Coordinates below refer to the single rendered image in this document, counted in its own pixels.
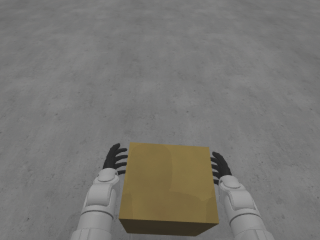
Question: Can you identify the robot left forearm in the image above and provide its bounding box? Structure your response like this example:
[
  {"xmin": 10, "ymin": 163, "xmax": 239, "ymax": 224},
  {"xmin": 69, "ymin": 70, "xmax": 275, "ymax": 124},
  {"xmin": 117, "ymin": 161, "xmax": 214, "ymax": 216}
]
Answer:
[{"xmin": 70, "ymin": 168, "xmax": 121, "ymax": 240}]

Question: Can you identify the robot left hand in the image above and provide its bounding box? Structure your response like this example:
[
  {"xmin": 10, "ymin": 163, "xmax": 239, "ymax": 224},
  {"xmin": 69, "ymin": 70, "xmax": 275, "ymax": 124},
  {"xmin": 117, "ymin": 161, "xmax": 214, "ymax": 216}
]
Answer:
[{"xmin": 102, "ymin": 143, "xmax": 128, "ymax": 175}]

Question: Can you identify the robot right forearm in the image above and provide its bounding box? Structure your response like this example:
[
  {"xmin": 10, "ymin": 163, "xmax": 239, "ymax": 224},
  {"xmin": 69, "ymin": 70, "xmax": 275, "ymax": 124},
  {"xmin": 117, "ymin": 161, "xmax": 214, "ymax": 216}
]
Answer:
[{"xmin": 218, "ymin": 175, "xmax": 275, "ymax": 240}]

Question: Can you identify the robot right hand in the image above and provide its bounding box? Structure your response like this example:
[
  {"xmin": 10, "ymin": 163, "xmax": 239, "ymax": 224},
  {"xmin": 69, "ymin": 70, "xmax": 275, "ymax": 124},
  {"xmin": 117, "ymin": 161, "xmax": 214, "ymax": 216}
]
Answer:
[{"xmin": 210, "ymin": 151, "xmax": 232, "ymax": 185}]

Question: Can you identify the carton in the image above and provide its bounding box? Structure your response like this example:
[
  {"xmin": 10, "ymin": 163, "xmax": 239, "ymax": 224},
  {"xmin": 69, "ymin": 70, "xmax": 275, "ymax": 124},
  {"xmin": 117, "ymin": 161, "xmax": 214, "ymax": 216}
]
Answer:
[{"xmin": 118, "ymin": 142, "xmax": 219, "ymax": 237}]

